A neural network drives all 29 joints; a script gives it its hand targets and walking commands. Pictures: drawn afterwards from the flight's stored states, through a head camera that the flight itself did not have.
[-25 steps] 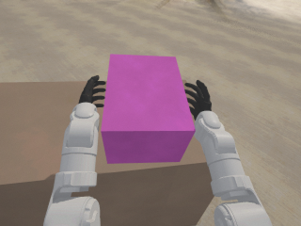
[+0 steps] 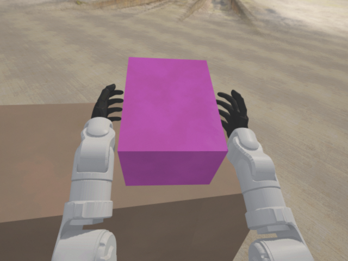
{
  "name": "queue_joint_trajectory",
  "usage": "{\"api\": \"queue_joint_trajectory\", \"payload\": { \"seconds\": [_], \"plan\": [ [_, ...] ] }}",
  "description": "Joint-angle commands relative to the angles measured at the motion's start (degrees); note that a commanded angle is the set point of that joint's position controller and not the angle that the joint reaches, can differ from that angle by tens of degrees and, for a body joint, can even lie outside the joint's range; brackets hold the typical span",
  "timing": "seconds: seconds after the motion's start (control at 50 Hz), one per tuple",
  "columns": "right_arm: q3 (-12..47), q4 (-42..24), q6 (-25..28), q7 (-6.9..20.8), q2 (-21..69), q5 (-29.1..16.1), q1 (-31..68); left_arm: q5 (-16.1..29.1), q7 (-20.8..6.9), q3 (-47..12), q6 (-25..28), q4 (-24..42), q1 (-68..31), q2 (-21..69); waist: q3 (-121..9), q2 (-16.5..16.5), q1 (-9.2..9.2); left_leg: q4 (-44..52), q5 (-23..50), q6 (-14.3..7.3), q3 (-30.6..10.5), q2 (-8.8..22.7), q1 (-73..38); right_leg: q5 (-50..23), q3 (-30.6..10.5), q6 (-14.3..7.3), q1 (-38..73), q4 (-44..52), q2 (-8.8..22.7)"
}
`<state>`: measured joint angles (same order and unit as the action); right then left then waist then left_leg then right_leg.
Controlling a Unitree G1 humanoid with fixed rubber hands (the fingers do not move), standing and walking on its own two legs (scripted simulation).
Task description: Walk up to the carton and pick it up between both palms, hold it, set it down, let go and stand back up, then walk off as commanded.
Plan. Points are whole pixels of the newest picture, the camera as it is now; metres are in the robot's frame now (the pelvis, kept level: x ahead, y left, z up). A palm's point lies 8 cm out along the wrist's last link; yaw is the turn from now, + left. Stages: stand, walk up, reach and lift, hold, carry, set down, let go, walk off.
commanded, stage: hold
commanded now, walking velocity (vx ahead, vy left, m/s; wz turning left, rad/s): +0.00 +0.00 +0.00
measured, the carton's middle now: (168, 119) +0.41 +0.02 +0.18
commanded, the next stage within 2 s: none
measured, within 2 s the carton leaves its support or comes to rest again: neither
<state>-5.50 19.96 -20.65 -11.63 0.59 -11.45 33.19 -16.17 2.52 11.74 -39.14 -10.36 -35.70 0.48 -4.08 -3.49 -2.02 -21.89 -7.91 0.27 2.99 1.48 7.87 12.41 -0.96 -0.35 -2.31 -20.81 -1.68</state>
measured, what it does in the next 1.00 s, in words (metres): stands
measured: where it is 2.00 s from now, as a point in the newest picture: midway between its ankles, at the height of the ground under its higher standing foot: outside the picture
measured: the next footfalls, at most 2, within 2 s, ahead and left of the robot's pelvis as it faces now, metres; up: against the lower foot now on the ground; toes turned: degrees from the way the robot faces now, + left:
none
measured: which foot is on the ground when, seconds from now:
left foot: down 0.00-1.00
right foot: down 0.00-1.00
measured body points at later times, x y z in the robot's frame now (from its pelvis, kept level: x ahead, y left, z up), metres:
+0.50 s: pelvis -0.01 +0.00 +0.00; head -0.08 +0.03 +0.44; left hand +0.35 +0.18 +0.21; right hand +0.36 -0.12 +0.22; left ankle +0.05 +0.11 -0.74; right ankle +0.00 -0.11 -0.74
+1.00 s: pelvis -0.01 +0.00 +0.00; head -0.07 +0.03 +0.45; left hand +0.36 +0.18 +0.18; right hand +0.36 -0.11 +0.19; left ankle +0.05 +0.11 -0.74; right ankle +0.00 -0.11 -0.74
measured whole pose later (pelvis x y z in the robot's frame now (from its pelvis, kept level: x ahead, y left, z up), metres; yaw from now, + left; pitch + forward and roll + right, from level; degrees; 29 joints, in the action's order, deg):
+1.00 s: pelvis -0.01 +0.00 +0.00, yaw +0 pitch -9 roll +0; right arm -5.5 27.6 -21.0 -10.6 3.3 -7.7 36.9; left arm -19.5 -2.4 18.8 -43.6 -10.1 -35.7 1.3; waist 0.7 -4.1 -2.3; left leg -20.6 -6.7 0.0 2.8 1.2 5.4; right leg 11.8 -0.8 -0.4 -0.3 -20.6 -1.5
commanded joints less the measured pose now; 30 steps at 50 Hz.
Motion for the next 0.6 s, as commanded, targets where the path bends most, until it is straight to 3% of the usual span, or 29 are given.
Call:
{"api": "queue_joint_trajectory", "payload": {
  "seconds": [0.0, 0.04, 0.08, 0.1, 0.12, 0.16, 0.2, 0.24, 0.28, 0.32, 0.34, 0.36, 0.42, 0.48, 0.5, 0.56, 0.58],
  "plan": [
    [20.32, 4.24, -2.93, 4.84, 24.19, 0.18, 39.85, -0.79, -14.09, -12.53, -3.25, -1.98, -25.09, 29.11, 3.36, 1.63, -4.52, 8.84, -0.95, -2.21, 0.05, -2.42, -15.38, -0.39, 3.57, 2.86, -7.28, 10.23, 1.03],
    [18.91, 4.07, -2.69, 5.07, 24.82, 1.01, 41.25, -0.47, -15.87, -12.94, -3.38, -0.84, -28.08, 27.68, 0.39, 1.73, -5.5, 8.91, -3.15, -2.55, 0.35, -2.52, -14.46, 1.26, 3.35, 3.0, -6.49, 10.25, 1.22],
    [19.36, -1.18, -0.68, 4.86, 26.36, 1.09, 44.66, 1.98, -16.49, -16.14, -2.13, 3.0, -31.9, 28.82, -5.58, 2.1, -6.84, 8.11, -1.03, -1.91, 0.34, -2.59, -14.71, -2.88, 4.1, 3.33, -4.57, 8.92, 1.1],
    [21.02, -4.79, 0.88, 4.89, 28.24, 0.11, 47.75, 4.46, -15.89, -19.09, -0.63, 5.57, -35.91, 30.74, -10.92, 3.13, -6.81, 7.06, 0.81, -1.38, -0.13, -2.43, -15.2, -4.59, 4.35, 3.19, -3.92, 7.87, 0.65],
    [21.9, -7.34, 2.26, 4.58, 29.2, 0.01, 48.13, 7.85, -15.19, -23.23, 0.97, 7.89, -37.28, 33.02, -16.71, 4.25, -8.2, 5.59, 4.51, -0.49, -0.6, -2.23, -17.44, -8.41, 4.73, 2.87, -2.76, 7.08, 0.13],
    [24.52, -12.9, 4.93, 4.25, 31.22, -0.53, 51.21, 12.98, -12.95, -30.55, 4.06, 12.1, -42.77, 35.89, -27.8, 6.66, -9.08, 3.01, 8.09, 1.27, -1.69, -1.87, -21.4, -11.52, 5.07, 1.99, -2.1, 5.84, -0.36],
    [29.82, -21.23, 7.09, 4.34, 34.83, -3.4, 53.05, 17.39, -9.8, -36.4, 6.86, 20.15, -46.77, 37.68, -39.9, 8.59, -8.08, -0.31, 16.51, 2.64, -2.92, -1.66, -26.37, -18.12, 5.39, 1.82, -1.31, 4.14, -1.36],
    [33.02, -24.98, 7.18, 4.03, 35.98, -4.73, 52.67, 18.92, -7.7, -38.72, 7.95, 23.63, -47.19, 38.18, -43.32, 8.72, -7.03, -2.3, 21.24, 3.2, -3.73, -1.59, -28.27, -20.93, 5.04, 1.9, -1.79, 3.72, -1.76],
    [32.09, -22.15, 6.1, 3.91, 34.43, -4.39, 49.25, 17.17, -6.84, -36.15, 7.02, 20.49, -43.26, 36.87, -35.0, 7.73, -6.78, -1.44, 19.01, 2.64, -3.77, -1.94, -27.29, -18.26, 4.61, 1.91, -4.32, 5.31, -1.47],
    [27.93, -11.38, 3.28, 4.19, 30.45, -2.57, 44.72, 10.57, -7.84, -27.3, 3.86, 10.29, -36.33, 33.74, -17.92, 5.67, -5.73, 2.49, 10.22, 0.75, -2.7, -2.22, -22.52, -10.37, 4.53, 2.48, -6.81, 7.48, -0.56],
    [25.6, -6.33, 2.0, 4.55, 28.89, -1.42, 44.12, 6.77, -9.1, -21.74, 1.98, 3.94, -32.02, 32.28, -8.68, 3.53, -4.27, 4.79, 5.59, -0.53, -1.67, -2.3, -18.87, -5.66, 4.34, 2.85, -7.48, 8.52, -0.03],
    [22.4, -0.65, 0.67, 5.07, 27.61, 0.26, 42.54, 3.75, -10.52, -17.48, 0.63, 0.13, -30.29, 30.95, -1.05, 1.59, -4.43, 6.75, 1.91, -1.58, -0.81, -2.42, -15.39, -2.15, 4.1, 3.06, -7.42, 9.32, 0.4],
    [18.53, 5.51, -1.29, 5.52, 25.47, 1.81, 40.85, -1.13, -14.6, -12.04, -2.26, -1.0, -28.76, 28.1, 2.39, 1.49, -4.56, 9.05, -2.55, -2.95, 0.76, -2.65, -14.78, 1.54, 3.75, 3.04, -6.73, 10.17, 1.18],
    [15.54, 5.2, -0.98, 5.71, 24.42, 2.96, 41.68, -0.16, -16.94, -13.69, -2.64, 0.69, -31.97, 27.8, -1.06, 3.02, -6.9, 9.53, -4.82, -2.42, 0.91, -2.42, -13.93, 3.31, 4.23, 2.72, -5.53, 9.87, 1.21],
    [16.42, 2.66, 0.43, 5.71, 25.78, 2.57, 43.09, 1.83, -16.81, -16.63, -1.5, 2.82, -33.76, 29.11, -4.64, 3.79, -7.88, 8.91, -3.16, -1.69, 0.59, -2.28, -14.21, 0.08, 4.61, 2.62, -4.56, 9.08, 1.07],
    [19.83, -6.04, 5.15, 5.48, 28.91, 1.64, 49.16, 9.54, -14.69, -27.09, 2.39, 8.99, -41.03, 34.41, -19.52, 7.54, -9.51, 5.37, 4.87, 1.06, -0.96, -1.56, -18.85, -7.5, 5.59, 1.83, -2.42, 6.71, 0.03],
    [21.66, -8.25, 6.11, 5.33, 30.16, 0.79, 50.0, 11.5, -13.43, -29.42, 3.97, 11.07, -42.67, 35.47, -24.09, 7.18, -9.27, 4.27, 6.7, 1.57, -1.43, -1.41, -20.72, -9.11, 5.82, 1.83, -2.11, 6.43, -0.26]
  ]
}}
